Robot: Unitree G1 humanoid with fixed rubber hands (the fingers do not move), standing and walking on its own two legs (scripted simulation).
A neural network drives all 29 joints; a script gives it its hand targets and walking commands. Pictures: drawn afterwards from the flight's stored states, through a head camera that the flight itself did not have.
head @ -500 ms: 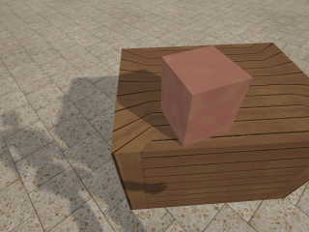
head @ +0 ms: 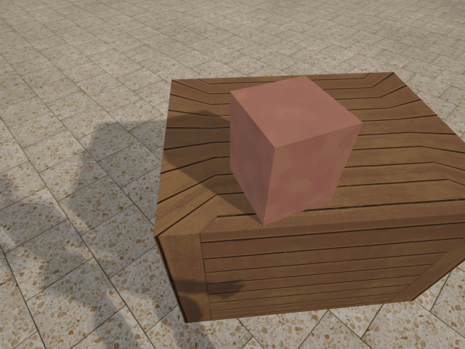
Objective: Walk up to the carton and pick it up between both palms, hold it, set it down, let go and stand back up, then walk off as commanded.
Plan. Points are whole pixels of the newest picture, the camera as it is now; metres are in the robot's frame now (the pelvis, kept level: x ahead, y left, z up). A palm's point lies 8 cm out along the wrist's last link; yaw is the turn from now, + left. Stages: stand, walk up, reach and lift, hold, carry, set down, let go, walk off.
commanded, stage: walk up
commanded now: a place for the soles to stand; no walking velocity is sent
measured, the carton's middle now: (284, 150) +0.57 -0.11 +0.01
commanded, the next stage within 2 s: reach and lift in 1.94 s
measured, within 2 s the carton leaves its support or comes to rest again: neither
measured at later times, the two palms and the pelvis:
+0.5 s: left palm out of the picture +0.13 +0.25 -0.11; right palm out of the picture +0.15 -0.42 -0.09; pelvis +0.09 -0.08 -0.01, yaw +0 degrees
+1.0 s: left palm (147, 313) +0.23 +0.18 -0.09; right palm out of the picture +0.19 -0.48 -0.10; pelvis +0.14 -0.14 +0.00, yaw -1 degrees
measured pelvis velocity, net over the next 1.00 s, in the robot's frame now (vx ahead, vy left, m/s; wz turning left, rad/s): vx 0.14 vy -0.14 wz -0.02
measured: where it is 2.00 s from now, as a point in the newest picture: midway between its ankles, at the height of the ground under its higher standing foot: outside the picture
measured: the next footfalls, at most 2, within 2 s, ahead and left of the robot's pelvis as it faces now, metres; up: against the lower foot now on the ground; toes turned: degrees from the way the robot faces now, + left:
right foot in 0.12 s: +0.08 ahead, -0.19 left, +0.00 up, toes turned -2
left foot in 0.46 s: +0.19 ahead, +0.02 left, +0.00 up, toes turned +4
